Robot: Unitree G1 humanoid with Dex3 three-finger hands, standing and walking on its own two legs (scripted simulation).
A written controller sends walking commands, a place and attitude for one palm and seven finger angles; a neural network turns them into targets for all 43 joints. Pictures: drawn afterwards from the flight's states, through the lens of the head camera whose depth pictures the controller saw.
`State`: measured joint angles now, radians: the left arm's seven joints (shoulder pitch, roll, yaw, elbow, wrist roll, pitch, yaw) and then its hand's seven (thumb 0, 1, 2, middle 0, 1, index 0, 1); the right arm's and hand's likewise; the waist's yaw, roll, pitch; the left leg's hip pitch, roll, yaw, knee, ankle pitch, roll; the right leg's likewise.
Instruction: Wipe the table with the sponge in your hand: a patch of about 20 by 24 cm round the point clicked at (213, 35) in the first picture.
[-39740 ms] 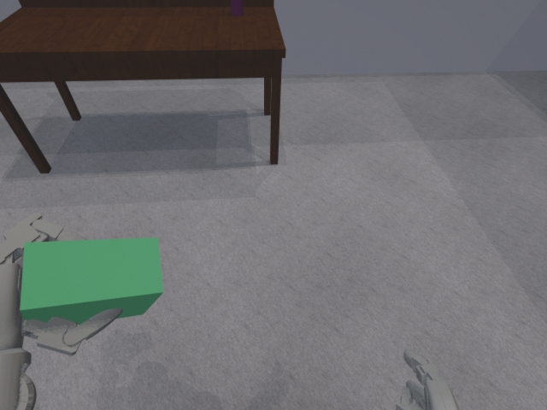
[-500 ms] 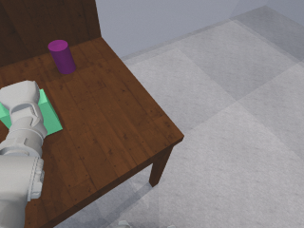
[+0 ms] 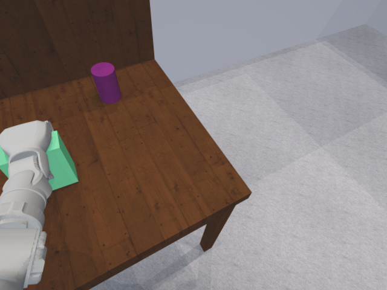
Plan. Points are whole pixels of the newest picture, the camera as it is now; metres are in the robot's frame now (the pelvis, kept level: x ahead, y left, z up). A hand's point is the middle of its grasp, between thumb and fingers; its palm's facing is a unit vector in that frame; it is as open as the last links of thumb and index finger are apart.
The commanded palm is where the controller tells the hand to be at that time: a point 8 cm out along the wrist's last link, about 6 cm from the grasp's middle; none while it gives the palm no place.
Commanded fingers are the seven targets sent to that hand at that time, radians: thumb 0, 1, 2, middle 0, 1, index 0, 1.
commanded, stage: wipe back along the first lane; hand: left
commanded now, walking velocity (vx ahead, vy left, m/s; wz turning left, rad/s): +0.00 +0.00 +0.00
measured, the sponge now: (45, 170) +0.38 +0.36 -0.04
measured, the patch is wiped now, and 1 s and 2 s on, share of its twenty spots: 1.00 1.00 1.00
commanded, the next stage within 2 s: none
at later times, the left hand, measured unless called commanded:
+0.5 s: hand (40, 176) +0.34 +0.34 +0.00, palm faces -0.10 -0.02 -1.00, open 9.9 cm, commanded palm +0.30 +0.31 +0.03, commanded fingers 0.00 0.10 1.30 -1.20 -1.60 -1.20 -1.60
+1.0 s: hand (45, 193) +0.30 +0.31 +0.01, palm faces -0.06 -0.04 -1.00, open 9.9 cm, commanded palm +0.26 +0.28 +0.03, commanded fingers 0.00 0.10 1.30 -1.20 -1.60 -1.20 -1.60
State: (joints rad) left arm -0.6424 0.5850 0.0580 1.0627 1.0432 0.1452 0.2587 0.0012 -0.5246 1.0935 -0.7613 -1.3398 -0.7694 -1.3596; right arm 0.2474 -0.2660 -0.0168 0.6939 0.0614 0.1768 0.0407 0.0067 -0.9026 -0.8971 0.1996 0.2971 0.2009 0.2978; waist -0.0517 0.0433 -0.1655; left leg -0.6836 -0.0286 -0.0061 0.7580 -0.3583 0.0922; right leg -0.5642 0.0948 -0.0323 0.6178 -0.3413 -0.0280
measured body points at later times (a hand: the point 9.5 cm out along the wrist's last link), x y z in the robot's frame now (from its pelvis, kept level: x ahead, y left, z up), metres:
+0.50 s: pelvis -0.02 +0.00 +0.00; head +0.02 +0.02 +0.45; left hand +0.34 +0.33 +0.06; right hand +0.11 -0.25 -0.12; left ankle -0.01 +0.05 -0.71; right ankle -0.04 -0.11 -0.71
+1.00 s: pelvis +0.00 +0.00 +0.01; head +0.01 +0.00 +0.46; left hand +0.30 +0.31 +0.06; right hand +0.16 -0.25 -0.10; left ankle -0.01 +0.05 -0.71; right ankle -0.04 -0.11 -0.71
